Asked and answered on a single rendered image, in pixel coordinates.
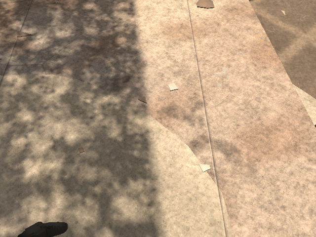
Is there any left robot hand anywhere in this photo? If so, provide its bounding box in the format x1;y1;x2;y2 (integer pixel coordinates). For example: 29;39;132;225
18;221;68;237

